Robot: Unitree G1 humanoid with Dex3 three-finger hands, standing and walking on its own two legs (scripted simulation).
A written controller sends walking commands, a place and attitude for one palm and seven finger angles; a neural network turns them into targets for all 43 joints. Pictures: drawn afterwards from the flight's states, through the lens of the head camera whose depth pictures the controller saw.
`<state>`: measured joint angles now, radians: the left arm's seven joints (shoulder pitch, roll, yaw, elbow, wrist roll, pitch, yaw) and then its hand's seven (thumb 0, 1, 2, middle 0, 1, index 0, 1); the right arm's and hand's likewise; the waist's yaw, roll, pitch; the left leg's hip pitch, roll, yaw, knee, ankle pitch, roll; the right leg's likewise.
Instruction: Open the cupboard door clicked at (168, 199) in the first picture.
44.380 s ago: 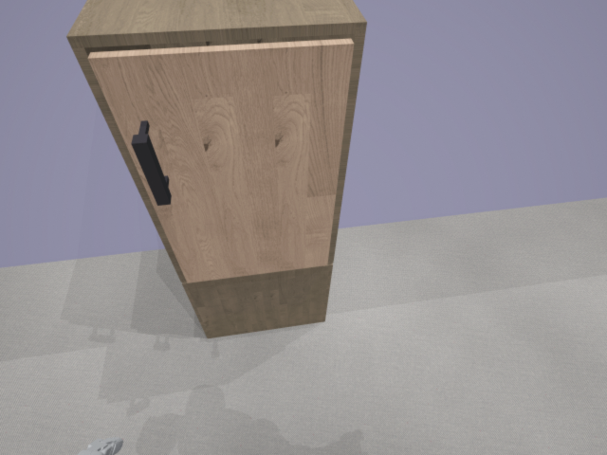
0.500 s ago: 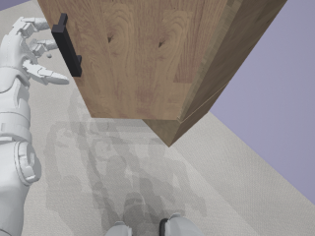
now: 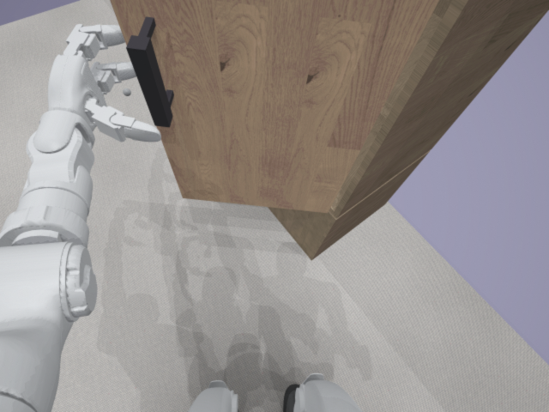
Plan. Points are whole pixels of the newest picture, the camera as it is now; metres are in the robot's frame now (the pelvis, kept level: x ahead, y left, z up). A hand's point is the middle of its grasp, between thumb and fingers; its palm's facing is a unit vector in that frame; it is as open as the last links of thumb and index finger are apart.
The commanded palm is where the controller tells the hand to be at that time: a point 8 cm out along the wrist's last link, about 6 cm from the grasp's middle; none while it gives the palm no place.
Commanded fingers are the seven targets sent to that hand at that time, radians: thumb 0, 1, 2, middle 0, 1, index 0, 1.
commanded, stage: slide the fingers in behind the handle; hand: left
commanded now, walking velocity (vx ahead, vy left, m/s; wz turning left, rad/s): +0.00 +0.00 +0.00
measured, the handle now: (156, 76) +0.55 +0.15 +0.10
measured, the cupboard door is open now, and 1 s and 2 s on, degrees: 48 47 50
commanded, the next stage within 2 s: move the hooked fingers beside the handle in 0.44 s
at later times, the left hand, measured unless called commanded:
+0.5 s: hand (130, 91) +0.52 +0.18 +0.10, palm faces -0.03 -1.00 -0.02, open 15.1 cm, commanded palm +0.51 +0.17 +0.10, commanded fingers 0.00 -0.50 0.30 -0.30 -1.20 -0.30 -1.20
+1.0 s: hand (128, 91) +0.52 +0.18 +0.10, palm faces -0.05 -1.00 -0.02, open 15.0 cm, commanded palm +0.51 +0.19 +0.10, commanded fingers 0.00 -0.50 0.30 -0.30 -1.20 -0.30 -1.20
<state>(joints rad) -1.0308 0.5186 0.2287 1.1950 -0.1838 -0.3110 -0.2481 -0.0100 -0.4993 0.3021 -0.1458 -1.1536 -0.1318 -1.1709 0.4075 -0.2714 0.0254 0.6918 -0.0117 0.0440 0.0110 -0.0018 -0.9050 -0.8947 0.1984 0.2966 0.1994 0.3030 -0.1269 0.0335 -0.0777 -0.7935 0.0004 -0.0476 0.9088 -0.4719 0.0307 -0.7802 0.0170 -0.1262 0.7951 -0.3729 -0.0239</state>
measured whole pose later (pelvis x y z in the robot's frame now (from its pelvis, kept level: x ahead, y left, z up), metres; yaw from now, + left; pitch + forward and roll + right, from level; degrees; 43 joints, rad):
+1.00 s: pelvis +0.00 +0.00 +0.00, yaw +0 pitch +21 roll -4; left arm -1.02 0.52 0.24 1.19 -0.18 -0.31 -0.27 -0.01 -0.50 0.30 -0.12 -1.13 -0.10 -1.15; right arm 0.40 -0.27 0.03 0.70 -0.01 0.03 0.01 0.00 -0.91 -0.89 0.20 0.30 0.20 0.30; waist -0.13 0.04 -0.08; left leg -0.79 0.00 -0.05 0.90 -0.47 0.03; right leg -0.78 0.02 -0.11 0.79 -0.38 -0.02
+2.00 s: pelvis -0.01 +0.00 +0.00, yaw -3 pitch +20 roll -4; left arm -0.99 0.65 0.41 1.23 -0.13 -0.32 -0.42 -0.01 -0.50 0.30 -0.27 -1.18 -0.26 -1.19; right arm 0.40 -0.29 0.06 0.63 0.01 0.07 -0.03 0.00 -0.90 -0.89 0.20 0.30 0.20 0.30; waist -0.18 0.03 -0.08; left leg -0.79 0.02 -0.01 0.91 -0.47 0.03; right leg -0.80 0.05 -0.07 0.79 -0.35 -0.02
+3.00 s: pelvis -0.01 +0.01 +0.00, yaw -3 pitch +22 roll -5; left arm -1.00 0.70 0.44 1.23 -0.11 -0.29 -0.45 -0.01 -0.50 0.30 -0.30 -1.20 -0.30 -1.20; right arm 0.43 -0.28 0.07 0.61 0.00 0.09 -0.03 0.00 -0.90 -0.89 0.20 0.30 0.20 0.30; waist -0.20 0.03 -0.09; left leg -0.83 0.03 0.00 0.93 -0.48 0.05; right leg -0.83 0.05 -0.06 0.80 -0.35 -0.01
